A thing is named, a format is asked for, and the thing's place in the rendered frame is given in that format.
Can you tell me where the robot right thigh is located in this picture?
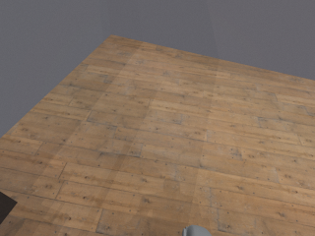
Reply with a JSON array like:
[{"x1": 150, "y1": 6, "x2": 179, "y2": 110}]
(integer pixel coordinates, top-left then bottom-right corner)
[{"x1": 182, "y1": 225, "x2": 212, "y2": 236}]

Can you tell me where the cabinet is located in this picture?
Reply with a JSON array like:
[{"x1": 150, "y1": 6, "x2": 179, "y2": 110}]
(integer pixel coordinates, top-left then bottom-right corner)
[{"x1": 0, "y1": 192, "x2": 17, "y2": 224}]

